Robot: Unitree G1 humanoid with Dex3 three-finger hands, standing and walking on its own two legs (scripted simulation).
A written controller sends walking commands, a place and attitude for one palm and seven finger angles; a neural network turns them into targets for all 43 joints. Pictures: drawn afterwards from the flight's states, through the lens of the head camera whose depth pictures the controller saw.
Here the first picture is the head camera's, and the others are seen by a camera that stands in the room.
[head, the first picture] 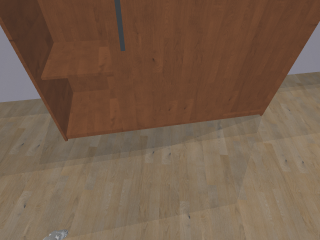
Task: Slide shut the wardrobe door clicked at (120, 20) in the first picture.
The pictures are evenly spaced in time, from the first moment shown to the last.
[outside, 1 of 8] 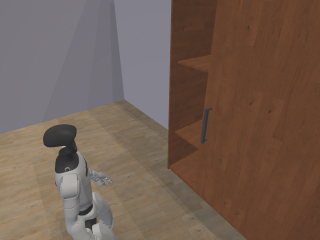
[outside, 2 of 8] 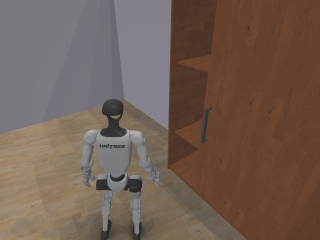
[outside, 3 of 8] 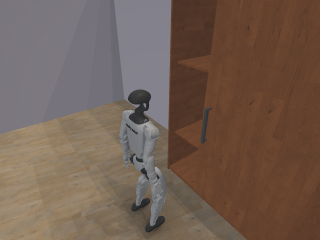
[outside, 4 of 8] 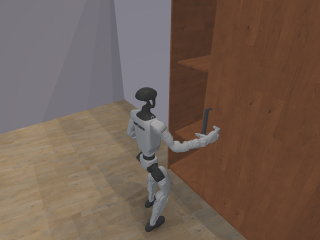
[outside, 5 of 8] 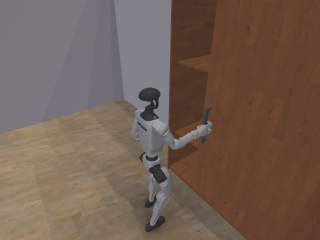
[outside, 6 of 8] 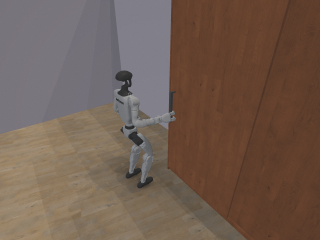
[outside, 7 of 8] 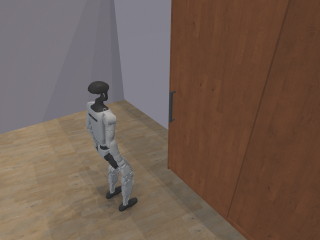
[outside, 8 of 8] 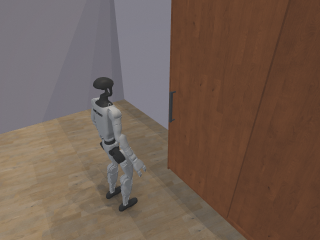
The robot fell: no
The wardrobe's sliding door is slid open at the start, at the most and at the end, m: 0.43 0.43 0.00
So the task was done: yes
